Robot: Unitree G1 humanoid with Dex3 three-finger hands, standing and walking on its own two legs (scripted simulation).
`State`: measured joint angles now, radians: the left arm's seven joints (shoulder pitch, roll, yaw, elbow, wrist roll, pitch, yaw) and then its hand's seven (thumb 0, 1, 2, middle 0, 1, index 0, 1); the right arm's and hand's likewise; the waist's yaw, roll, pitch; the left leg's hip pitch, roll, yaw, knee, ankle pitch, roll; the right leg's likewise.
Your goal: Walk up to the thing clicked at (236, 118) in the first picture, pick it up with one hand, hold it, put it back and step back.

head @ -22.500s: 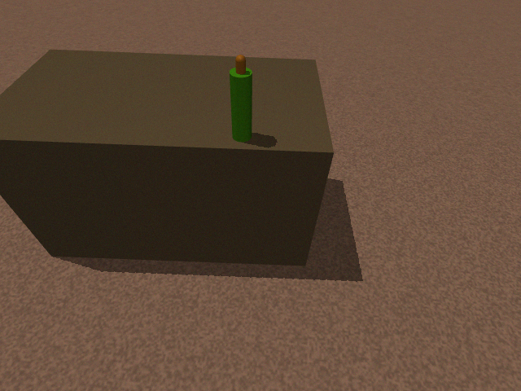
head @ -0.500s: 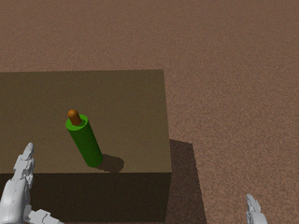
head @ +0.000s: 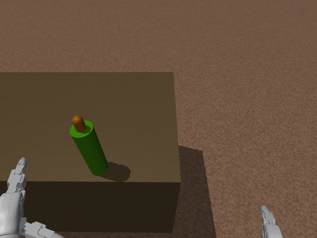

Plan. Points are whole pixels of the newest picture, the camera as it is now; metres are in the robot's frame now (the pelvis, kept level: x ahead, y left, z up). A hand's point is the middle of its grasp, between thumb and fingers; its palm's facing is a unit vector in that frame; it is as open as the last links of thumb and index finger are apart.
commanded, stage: home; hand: left
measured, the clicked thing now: (89, 146) +0.36 +0.23 +0.00
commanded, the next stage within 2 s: none
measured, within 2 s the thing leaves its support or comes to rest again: neither
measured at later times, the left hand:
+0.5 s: hand (92, 226) +0.18 +0.19 -0.09, palm faces +0.09 -0.98 -0.20, open 17.6 cm
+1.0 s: hand (97, 229) +0.18 +0.18 -0.11, palm faces +0.01 -0.96 -0.26, open 17.6 cm
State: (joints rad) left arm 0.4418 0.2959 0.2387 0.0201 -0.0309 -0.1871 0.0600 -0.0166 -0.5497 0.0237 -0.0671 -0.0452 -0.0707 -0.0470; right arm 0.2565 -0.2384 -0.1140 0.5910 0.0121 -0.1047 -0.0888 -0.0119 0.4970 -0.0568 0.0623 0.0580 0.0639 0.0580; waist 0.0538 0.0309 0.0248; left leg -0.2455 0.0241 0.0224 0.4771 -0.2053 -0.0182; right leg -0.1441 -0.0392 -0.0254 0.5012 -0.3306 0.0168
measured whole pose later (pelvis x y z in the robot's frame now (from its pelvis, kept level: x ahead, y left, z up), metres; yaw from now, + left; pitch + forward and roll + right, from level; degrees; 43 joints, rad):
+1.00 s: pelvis +0.01 +0.00 +0.00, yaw -1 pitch +0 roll +0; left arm 0.19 0.19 -0.01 0.64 0.02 -0.08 0.06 -0.01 -0.58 0.03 -0.05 -0.05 -0.05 -0.05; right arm 0.22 -0.23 -0.01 0.72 -0.02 0.01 -0.04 0.01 -0.90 -0.90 0.20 0.30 0.20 0.30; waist 0.01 0.01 0.04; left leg -0.24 0.04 0.04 0.44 -0.20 -0.02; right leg -0.13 -0.03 -0.01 0.44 -0.30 0.02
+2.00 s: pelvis -0.01 +0.02 +0.01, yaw -1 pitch -3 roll +0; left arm 0.18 0.36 -0.02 1.12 0.02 -0.01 0.00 -0.01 -0.56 0.04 -0.05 -0.05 -0.06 -0.05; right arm 0.15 -0.35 0.01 1.13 -0.02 -0.02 0.01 0.00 -0.90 -0.90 0.20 0.30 0.21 0.30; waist 0.00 0.01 0.03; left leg -0.18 0.02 0.05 0.35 -0.13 0.00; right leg -0.07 -0.04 0.00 0.34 -0.22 0.04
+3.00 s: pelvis +0.01 +0.02 +0.01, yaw -2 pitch -2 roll +0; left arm 0.14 0.35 -0.01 1.11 0.02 0.00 0.00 -0.01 -0.51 0.07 -0.06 -0.06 -0.07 -0.07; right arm 0.12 -0.35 0.00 1.13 -0.01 -0.02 0.00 0.00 -0.90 -0.90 0.20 0.30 0.21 0.30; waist 0.00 0.00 0.04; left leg -0.15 0.02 0.06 0.34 -0.15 0.01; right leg -0.03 -0.05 0.01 0.30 -0.23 0.04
